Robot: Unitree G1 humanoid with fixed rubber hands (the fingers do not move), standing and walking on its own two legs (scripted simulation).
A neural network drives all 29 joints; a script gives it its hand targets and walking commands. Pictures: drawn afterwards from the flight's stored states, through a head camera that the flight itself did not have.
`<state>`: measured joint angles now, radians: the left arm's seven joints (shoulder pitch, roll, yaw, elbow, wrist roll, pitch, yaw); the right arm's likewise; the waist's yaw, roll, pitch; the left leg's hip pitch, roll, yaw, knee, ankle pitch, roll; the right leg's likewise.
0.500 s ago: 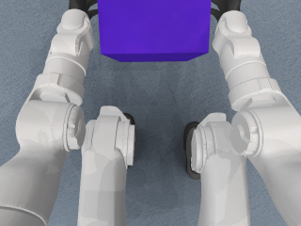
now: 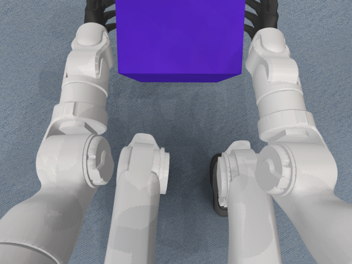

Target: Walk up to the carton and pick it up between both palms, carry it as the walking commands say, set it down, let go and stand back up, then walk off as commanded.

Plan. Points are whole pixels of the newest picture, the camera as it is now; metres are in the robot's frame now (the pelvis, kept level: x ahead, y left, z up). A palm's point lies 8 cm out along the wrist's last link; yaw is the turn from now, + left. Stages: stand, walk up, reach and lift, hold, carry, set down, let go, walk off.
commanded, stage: reach and lift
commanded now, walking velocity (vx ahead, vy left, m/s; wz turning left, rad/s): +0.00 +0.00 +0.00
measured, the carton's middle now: (179, 44) +0.52 +0.06 -0.19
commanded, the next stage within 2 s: none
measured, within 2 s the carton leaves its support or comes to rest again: neither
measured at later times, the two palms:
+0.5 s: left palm (85, 18) +0.50 +0.20 -0.05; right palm (286, 25) +0.51 -0.09 -0.04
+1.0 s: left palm (62, 7) +0.48 +0.20 +0.02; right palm (323, 14) +0.50 -0.10 +0.03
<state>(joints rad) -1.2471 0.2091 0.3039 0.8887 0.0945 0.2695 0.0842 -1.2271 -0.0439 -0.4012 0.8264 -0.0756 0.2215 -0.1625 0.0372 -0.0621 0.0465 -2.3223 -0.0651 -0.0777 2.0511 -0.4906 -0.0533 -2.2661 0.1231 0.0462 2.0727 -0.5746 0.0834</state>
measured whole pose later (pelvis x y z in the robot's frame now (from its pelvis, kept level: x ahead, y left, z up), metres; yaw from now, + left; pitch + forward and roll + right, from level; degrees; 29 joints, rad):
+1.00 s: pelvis +0.01 +0.00 +0.10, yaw +1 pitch +42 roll -2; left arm -1.01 0.06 0.40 0.73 0.19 0.35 0.06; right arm -0.99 0.05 -0.46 0.68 -0.16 0.30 -0.11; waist 0.02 -0.03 -0.15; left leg -2.01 -0.11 -0.11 1.75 -0.47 -0.06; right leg -1.96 0.14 0.08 1.77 -0.55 0.08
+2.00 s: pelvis +0.05 +0.00 +0.23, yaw +3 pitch +33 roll -1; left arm -0.68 -0.04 0.36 0.69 0.20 0.28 0.07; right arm -0.66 0.12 -0.41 0.65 -0.17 0.24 -0.08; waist 0.01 -0.02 -0.21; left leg -1.44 -0.11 -0.14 1.30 -0.43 -0.04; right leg -1.39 0.12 0.12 1.31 -0.50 0.05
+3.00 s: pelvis +0.09 +0.00 +0.36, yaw +3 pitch +14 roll +0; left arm -0.39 -0.14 0.34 0.51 0.28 0.38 0.04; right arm -0.39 0.19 -0.36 0.50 -0.27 0.35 -0.03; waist 0.01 -0.02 -0.11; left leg -0.65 -0.06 -0.14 0.63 -0.24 -0.02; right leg -0.61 0.07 0.17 0.65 -0.29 0.03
